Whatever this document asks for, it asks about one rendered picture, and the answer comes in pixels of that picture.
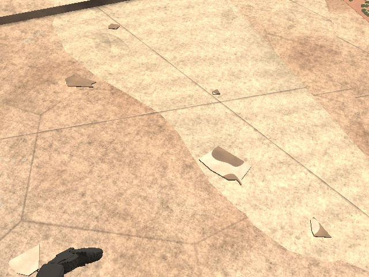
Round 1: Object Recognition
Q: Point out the left robot hand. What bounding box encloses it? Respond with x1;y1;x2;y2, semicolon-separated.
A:
36;248;103;277

